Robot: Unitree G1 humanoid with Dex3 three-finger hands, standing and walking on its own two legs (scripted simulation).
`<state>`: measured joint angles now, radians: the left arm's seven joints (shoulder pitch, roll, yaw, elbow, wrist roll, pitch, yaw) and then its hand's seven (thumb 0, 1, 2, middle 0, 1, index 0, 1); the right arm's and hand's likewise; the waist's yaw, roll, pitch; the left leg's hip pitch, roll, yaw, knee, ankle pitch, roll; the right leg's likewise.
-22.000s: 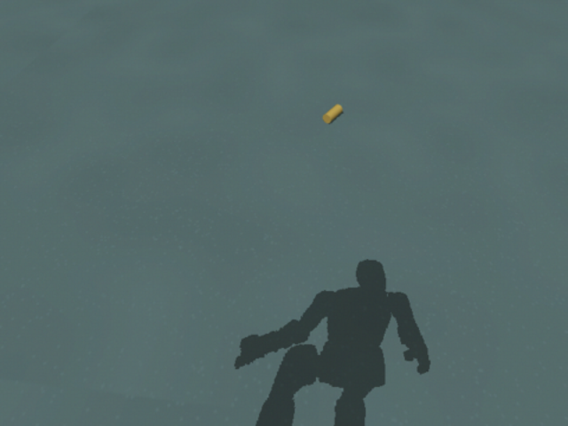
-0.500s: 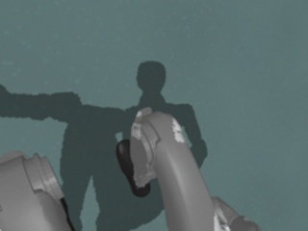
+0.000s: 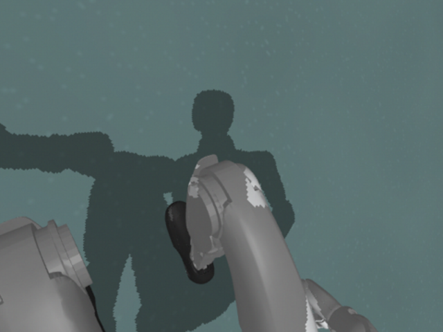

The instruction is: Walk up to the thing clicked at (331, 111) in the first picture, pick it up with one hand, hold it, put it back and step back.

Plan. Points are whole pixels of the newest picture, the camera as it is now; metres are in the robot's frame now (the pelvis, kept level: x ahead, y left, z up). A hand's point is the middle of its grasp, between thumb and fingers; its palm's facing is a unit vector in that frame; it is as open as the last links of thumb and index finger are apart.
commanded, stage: settle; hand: left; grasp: from above
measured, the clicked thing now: out of the picture +0.46 +0.32 -0.28
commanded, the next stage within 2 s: lift in 0.98 s
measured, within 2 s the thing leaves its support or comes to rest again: leaves its support in 0.44 s
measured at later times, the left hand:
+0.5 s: hand out of the picture +0.44 +0.33 -0.24, palm faces -0.45 -0.14 -0.88, open 8.4 cm
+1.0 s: hand out of the picture +0.44 +0.32 -0.15, palm faces -0.49 -0.10 -0.86, open 8.4 cm
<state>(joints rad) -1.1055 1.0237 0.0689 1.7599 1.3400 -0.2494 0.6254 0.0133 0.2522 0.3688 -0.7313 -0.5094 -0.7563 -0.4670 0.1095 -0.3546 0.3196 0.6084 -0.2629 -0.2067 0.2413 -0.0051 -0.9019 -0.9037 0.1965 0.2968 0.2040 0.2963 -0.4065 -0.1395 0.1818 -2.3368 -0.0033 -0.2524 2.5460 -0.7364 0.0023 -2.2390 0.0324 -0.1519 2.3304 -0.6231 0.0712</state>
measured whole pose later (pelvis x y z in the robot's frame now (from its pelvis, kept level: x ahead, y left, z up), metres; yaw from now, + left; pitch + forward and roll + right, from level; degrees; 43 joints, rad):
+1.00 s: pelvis +0.00 -0.01 +0.03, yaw +6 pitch +34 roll -10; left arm -0.99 0.76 0.05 1.39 1.25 -0.19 0.28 0.03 0.23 0.19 -0.91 -0.24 -0.94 -0.22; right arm 0.15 -0.32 0.12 0.64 -0.14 -0.05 0.19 -0.01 -0.91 -0.91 0.20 0.30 0.20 0.30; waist -0.28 0.00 -0.01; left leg -2.31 -0.02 -0.16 2.40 -0.69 -0.01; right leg -2.25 -0.01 -0.08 2.28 -0.63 0.04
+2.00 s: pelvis +0.01 -0.01 +0.23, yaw +11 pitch +29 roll -4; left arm -0.45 0.56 -0.07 0.68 1.00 -0.10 0.01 0.02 0.23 0.26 -0.88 -0.31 -0.89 -0.29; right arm 0.15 -0.26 -0.01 0.64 0.01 0.07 0.01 0.00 -0.90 -0.90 0.20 0.30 0.21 0.30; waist -0.09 0.05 -0.18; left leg -1.62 0.01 -0.06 1.75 -0.63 0.01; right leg -1.60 -0.02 -0.02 1.68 -0.58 0.04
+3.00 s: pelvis +0.08 +0.01 +0.43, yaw +11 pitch +9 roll -1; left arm -0.28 0.39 -0.19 0.79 1.02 -0.03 0.08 0.02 0.21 0.31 -0.87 -0.31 -0.89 -0.30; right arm 0.24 -0.24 -0.05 0.74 0.04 0.01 -0.05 0.00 -0.90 -0.90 0.20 0.30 0.21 0.30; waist -0.04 0.02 -0.07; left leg -0.56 0.02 0.02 0.78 -0.38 0.00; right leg -0.57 -0.01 0.02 0.75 -0.34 0.03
